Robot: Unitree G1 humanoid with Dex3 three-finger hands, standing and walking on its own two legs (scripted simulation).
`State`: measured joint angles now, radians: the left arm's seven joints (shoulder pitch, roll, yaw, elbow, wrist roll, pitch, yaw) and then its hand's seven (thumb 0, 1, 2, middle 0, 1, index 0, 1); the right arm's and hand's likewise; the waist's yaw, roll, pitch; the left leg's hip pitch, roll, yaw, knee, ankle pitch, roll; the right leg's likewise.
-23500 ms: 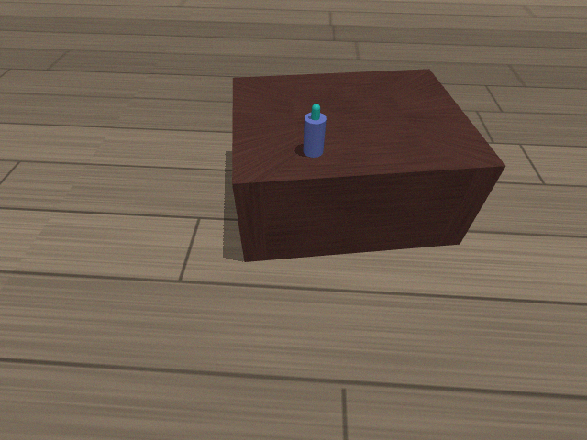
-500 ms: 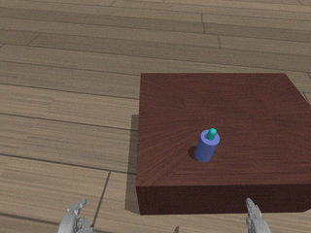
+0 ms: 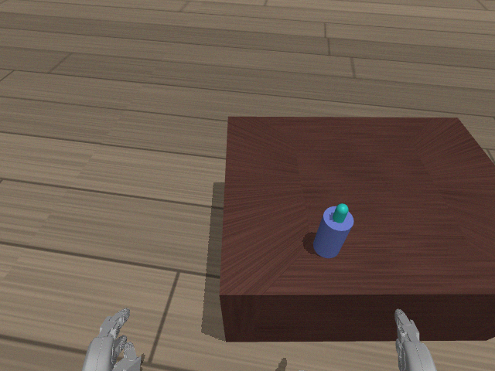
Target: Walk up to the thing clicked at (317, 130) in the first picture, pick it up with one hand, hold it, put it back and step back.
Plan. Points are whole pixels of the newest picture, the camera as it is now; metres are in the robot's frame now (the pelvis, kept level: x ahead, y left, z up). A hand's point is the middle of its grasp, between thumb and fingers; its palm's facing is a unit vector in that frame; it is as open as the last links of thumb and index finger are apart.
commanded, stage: home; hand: right
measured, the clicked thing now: (334, 228) +0.50 -0.20 -0.18
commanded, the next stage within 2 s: stand in 1.42 s
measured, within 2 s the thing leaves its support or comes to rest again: neither
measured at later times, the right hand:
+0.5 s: hand (378, 357) +0.18 -0.19 -0.06, palm faces +0.11 +0.95 -0.27, open 17.4 cm
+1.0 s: hand (376, 360) +0.18 -0.19 -0.06, palm faces +0.12 +0.96 -0.27, open 17.5 cm
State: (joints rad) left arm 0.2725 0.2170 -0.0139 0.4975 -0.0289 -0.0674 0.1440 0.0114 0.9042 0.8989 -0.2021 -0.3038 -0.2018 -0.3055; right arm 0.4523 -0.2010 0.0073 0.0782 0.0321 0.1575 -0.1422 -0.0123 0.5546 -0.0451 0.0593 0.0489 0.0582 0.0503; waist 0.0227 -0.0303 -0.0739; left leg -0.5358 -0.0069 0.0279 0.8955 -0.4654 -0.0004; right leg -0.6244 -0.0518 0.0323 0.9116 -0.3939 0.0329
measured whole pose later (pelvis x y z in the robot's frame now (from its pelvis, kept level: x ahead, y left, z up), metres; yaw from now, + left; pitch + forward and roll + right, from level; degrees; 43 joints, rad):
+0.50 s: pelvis +0.01 -0.01 +0.00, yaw +0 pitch +7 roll +2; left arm 0.27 0.21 -0.01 0.52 -0.02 -0.09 0.15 0.01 0.90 0.90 -0.20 -0.30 -0.20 -0.31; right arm 0.45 -0.20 0.01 0.06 0.02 0.20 -0.14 -0.01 0.54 -0.05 0.06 0.05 0.06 0.05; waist 0.02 -0.03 -0.08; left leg -0.52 0.00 0.02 0.88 -0.48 -0.02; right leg -0.61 -0.05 0.02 0.91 -0.42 0.02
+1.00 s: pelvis +0.01 -0.01 +0.00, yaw +0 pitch +6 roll +1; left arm 0.27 0.21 -0.01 0.52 -0.02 -0.10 0.15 0.01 0.90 0.90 -0.20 -0.30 -0.20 -0.31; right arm 0.45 -0.20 0.01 0.04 0.02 0.23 -0.14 -0.01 0.56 -0.04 0.06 0.05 0.06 0.05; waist 0.02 -0.03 -0.08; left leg -0.52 -0.01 0.02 0.89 -0.47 -0.01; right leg -0.62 -0.05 0.02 0.92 -0.41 0.03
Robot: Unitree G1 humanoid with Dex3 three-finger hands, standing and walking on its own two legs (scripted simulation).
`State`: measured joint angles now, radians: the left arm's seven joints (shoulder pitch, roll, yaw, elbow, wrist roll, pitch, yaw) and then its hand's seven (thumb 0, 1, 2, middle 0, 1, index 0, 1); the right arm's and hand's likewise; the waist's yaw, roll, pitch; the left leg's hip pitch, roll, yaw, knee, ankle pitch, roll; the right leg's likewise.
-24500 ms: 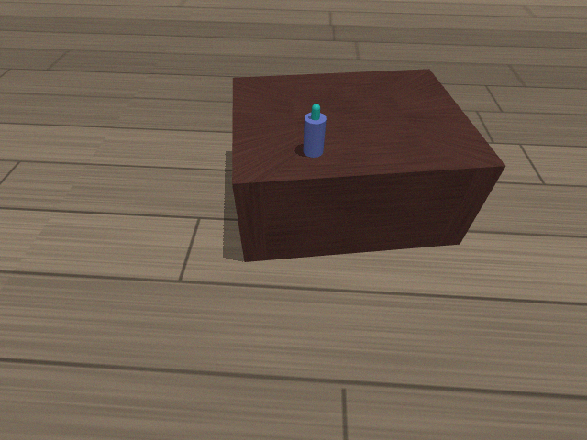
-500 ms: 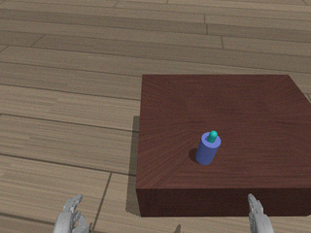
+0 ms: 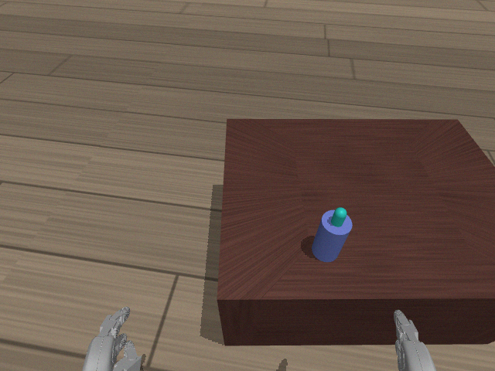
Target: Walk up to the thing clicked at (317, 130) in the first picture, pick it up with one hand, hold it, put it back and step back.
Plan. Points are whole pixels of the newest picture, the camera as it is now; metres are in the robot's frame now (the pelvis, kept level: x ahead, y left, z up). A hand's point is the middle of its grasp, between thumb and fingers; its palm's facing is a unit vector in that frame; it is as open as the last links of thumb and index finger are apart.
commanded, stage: home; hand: right
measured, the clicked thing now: (332, 231) +0.49 -0.20 -0.18
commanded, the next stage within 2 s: stand in 0.42 s
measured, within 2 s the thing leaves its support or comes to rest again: neither
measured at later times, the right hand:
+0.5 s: hand out of the picture +0.16 -0.18 -0.06, palm faces +0.09 +0.95 -0.29, open 17.6 cm
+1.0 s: hand out of the picture +0.07 -0.26 -0.12, palm faces -0.02 +0.94 -0.35, open 8.8 cm
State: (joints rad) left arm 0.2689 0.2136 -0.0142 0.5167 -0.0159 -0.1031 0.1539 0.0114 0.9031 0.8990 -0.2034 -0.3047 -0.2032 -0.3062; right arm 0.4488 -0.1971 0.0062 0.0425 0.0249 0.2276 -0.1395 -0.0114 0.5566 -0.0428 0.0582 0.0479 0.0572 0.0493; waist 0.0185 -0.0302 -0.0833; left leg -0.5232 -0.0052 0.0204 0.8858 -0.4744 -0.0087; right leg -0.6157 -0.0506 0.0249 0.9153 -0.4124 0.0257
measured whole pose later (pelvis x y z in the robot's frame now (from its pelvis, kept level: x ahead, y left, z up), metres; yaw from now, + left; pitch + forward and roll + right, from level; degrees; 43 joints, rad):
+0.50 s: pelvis -0.01 +0.00 +0.00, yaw +0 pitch +6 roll +1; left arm 0.26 0.22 -0.01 0.54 0.01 -0.11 0.15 0.01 0.90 0.90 -0.20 -0.31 -0.20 -0.31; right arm 0.44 -0.21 0.01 0.07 0.00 0.19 -0.13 -0.01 0.57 -0.03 0.06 0.05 0.06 0.05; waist 0.01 -0.03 -0.07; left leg -0.53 -0.01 0.02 0.90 -0.47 0.00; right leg -0.61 -0.05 0.02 0.92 -0.40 0.03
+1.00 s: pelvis +0.01 -0.01 +0.04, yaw +0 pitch -2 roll +0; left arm 0.19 0.32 0.02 1.00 0.02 0.00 0.00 0.01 0.91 0.90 -0.20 -0.30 -0.20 -0.30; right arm 0.24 -0.33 -0.01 0.95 -0.03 -0.01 -0.02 0.00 -0.63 -0.84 0.20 0.29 0.20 0.29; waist 0.00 0.00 0.04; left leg -0.20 0.03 -0.01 0.58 -0.35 -0.03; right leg -0.28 -0.02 -0.01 0.60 -0.29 0.00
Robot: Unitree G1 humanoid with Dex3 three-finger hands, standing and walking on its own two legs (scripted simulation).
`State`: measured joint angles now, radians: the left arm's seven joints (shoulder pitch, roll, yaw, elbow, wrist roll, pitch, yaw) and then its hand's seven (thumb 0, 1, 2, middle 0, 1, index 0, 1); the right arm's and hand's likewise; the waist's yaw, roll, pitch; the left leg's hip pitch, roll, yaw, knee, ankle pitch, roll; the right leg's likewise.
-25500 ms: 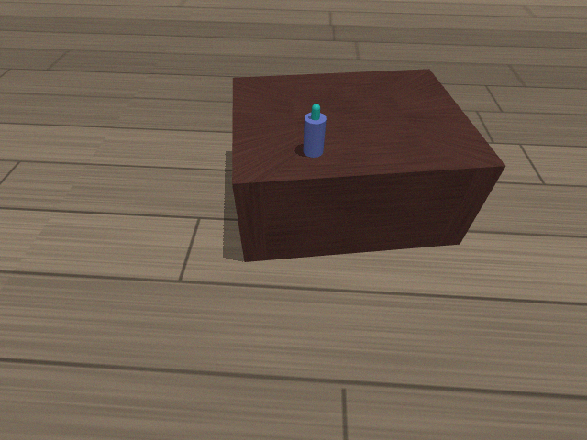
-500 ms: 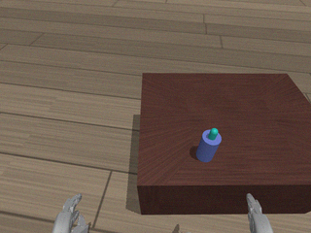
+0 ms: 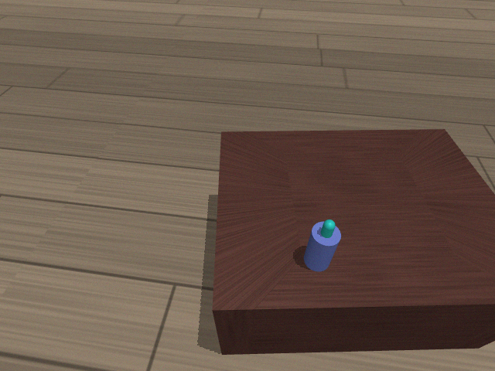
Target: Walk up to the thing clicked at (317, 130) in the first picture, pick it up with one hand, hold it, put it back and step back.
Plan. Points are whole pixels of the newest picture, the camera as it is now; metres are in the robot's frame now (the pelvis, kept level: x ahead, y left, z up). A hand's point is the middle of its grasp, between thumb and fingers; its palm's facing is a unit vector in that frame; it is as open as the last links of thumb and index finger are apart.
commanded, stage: stand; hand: right
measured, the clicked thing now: (322, 242) +0.48 -0.19 -0.22
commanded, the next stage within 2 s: none
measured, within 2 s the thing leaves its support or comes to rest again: neither
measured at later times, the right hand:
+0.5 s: hand out of the picture +0.03 -0.25 -0.15, palm faces -0.02 +0.94 -0.33, open 7.4 cm
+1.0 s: hand out of the picture +0.05 -0.25 -0.14, palm faces -0.02 +0.94 -0.34, open 7.4 cm
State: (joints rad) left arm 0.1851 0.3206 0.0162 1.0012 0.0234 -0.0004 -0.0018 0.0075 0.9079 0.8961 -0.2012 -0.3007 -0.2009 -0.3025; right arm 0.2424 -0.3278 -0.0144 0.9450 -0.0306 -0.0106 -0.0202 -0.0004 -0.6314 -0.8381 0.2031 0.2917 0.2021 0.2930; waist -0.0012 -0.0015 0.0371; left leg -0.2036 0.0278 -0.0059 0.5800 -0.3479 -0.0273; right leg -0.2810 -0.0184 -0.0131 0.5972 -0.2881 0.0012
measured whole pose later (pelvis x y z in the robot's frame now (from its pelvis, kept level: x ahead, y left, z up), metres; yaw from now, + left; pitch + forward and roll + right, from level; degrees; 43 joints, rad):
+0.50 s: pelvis -0.02 +0.00 +0.02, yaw +0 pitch -4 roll +0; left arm 0.12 0.33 0.01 1.16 0.02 0.00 -0.01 0.00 0.91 0.90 -0.20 -0.30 -0.20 -0.30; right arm 0.17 -0.32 0.00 1.13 -0.02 -0.01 -0.01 0.00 -0.90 -0.90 0.21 0.30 0.21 0.30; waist 0.01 0.00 0.05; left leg -0.08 0.03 0.00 0.37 -0.22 -0.03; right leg -0.16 -0.01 -0.01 0.37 -0.15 0.00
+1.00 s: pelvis -0.01 +0.00 +0.02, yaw +0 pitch -3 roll +0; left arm 0.11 0.33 0.00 1.17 0.01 -0.01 -0.01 0.00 0.91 0.90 -0.20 -0.30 -0.20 -0.30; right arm 0.14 -0.33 0.00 1.15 -0.01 -0.01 0.00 0.00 -0.90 -0.90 0.21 0.30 0.21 0.30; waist 0.00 -0.01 0.06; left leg -0.07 0.03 0.01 0.33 -0.21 -0.03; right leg -0.14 -0.02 -0.01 0.35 -0.15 0.01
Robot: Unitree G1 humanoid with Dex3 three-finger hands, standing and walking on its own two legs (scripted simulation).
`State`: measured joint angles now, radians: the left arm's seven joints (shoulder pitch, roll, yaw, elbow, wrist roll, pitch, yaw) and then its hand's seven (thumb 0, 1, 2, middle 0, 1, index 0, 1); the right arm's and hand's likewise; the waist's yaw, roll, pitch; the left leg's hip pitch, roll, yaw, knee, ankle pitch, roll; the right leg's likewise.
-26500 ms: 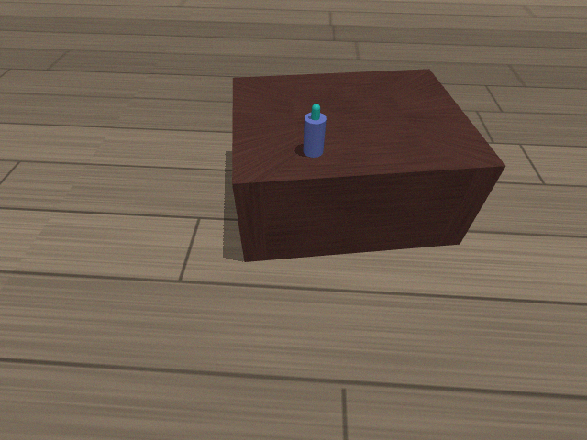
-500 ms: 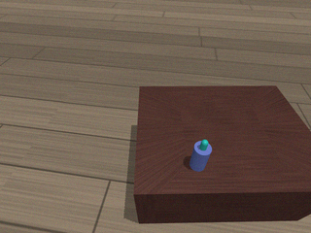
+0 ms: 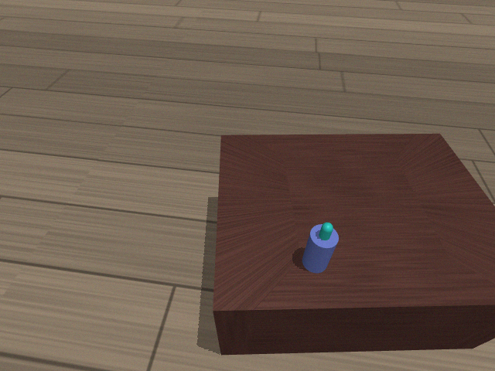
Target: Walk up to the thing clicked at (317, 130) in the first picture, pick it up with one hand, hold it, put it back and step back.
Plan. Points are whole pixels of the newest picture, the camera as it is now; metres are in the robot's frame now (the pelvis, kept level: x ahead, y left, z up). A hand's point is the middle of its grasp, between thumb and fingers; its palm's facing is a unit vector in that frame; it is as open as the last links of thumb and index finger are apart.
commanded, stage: stand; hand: right
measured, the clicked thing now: (321, 244) +0.49 -0.19 -0.24
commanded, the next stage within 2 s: step back in 1.04 s
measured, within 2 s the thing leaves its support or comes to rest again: neither
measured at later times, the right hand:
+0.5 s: hand out of the picture +0.07 -0.25 -0.16, palm faces -0.02 +0.94 -0.34, open 7.4 cm
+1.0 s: hand out of the picture +0.07 -0.25 -0.16, palm faces -0.02 +0.94 -0.34, open 7.4 cm
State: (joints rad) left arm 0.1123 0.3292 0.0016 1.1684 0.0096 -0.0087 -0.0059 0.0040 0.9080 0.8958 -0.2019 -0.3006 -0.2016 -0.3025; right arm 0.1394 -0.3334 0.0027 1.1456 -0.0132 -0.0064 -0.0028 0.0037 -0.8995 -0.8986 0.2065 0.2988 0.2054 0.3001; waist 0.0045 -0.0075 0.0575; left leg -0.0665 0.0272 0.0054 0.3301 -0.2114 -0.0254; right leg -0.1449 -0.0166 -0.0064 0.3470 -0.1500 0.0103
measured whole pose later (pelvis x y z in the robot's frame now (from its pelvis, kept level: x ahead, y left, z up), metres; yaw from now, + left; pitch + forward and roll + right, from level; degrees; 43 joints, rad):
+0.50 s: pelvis +0.01 +0.00 +0.00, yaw +0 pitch -3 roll +0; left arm 0.10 0.34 0.00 1.15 0.01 -0.01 -0.01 0.00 0.91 0.90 -0.20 -0.30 -0.20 -0.30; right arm 0.12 -0.34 0.00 1.15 -0.01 -0.01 0.00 0.00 -0.90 -0.90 0.21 0.30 0.21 0.30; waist 0.00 0.00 0.05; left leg -0.05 0.02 0.00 0.31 -0.21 -0.02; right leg -0.13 -0.02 -0.01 0.33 -0.15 0.01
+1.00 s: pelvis +0.01 +0.00 +0.00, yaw +0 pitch -3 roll +0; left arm 0.12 0.34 0.00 1.14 0.01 -0.01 -0.01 0.00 0.91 0.90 -0.20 -0.30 -0.20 -0.30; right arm 0.13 -0.34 0.00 1.14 -0.01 0.00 0.00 0.00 -0.90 -0.90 0.21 0.30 0.21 0.30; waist 0.00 0.00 0.05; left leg -0.05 0.02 0.00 0.31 -0.21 -0.02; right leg -0.13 -0.02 -0.01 0.33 -0.15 0.01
